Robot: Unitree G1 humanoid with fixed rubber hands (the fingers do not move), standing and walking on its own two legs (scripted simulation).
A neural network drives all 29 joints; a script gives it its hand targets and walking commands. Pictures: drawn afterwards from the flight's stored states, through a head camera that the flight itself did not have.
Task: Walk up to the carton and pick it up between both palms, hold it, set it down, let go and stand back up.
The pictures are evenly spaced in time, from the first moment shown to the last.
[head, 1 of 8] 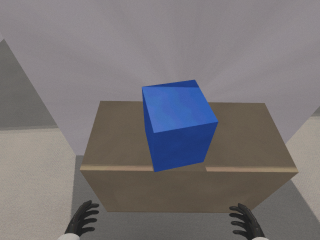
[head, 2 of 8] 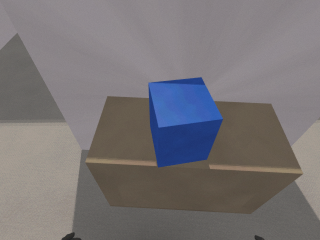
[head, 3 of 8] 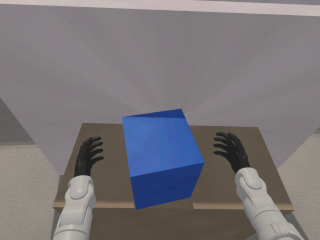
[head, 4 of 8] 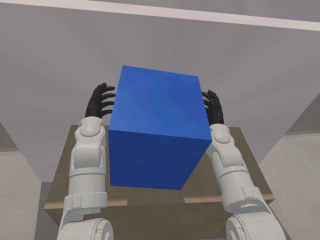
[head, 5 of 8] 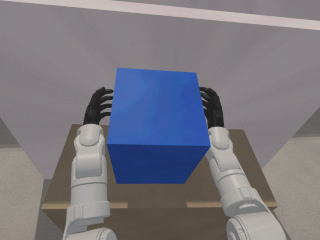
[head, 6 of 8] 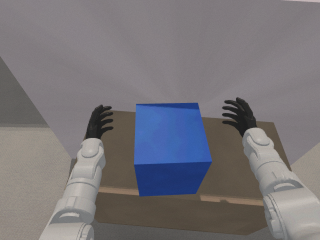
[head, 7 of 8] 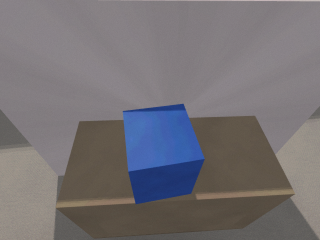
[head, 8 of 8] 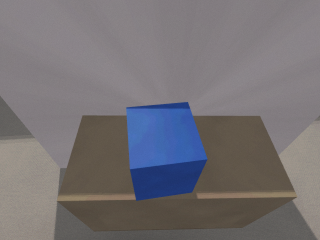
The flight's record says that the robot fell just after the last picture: no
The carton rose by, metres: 0.24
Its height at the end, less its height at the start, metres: +0.00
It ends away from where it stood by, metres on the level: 0.01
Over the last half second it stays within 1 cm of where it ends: yes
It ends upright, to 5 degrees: yes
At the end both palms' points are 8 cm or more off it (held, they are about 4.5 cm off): yes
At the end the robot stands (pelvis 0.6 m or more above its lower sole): yes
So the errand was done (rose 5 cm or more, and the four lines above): yes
